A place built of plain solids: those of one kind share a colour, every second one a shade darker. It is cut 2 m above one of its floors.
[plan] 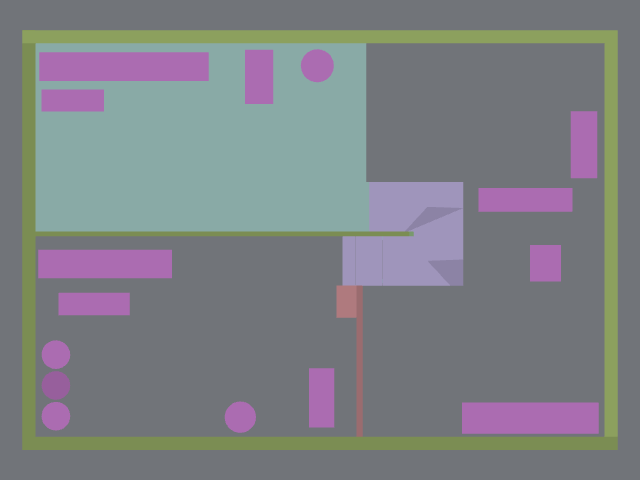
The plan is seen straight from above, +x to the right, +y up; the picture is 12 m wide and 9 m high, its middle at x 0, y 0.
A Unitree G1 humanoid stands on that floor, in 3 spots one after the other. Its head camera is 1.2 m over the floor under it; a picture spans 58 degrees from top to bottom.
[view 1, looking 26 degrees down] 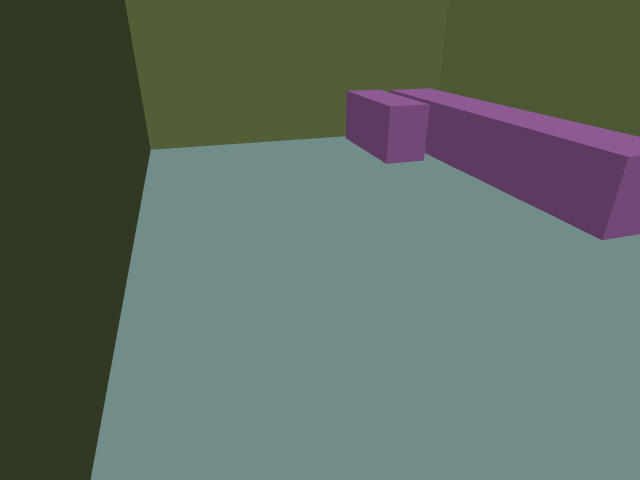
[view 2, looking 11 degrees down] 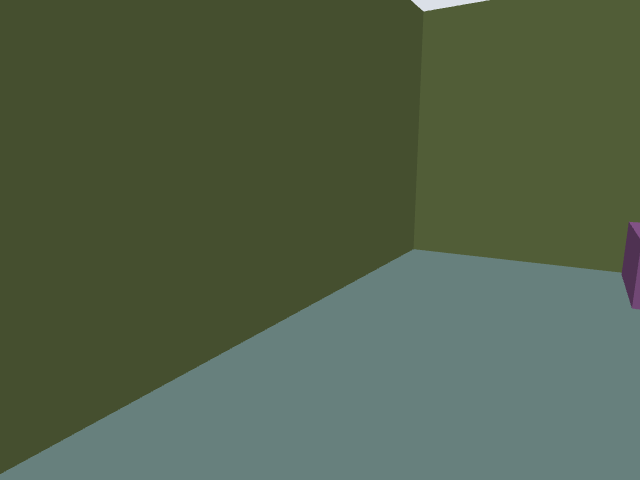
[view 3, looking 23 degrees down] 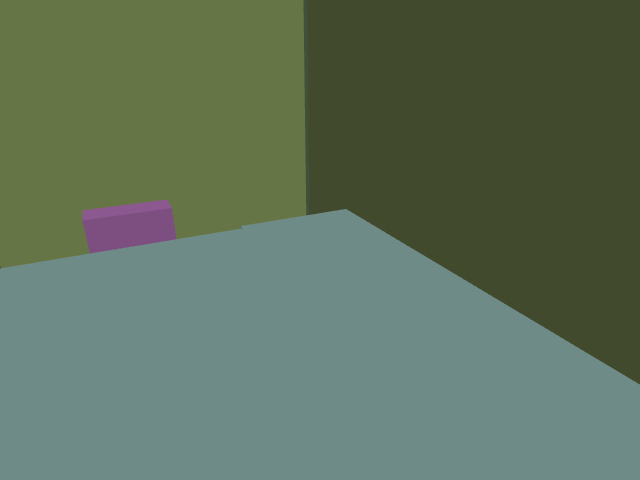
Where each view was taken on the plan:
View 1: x -0.26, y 0.57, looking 163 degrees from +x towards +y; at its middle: floor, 2.74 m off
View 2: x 0.05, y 1.97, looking -149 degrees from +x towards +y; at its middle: wall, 3.57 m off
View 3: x -2.13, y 1.90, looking -26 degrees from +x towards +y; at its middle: floor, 3.07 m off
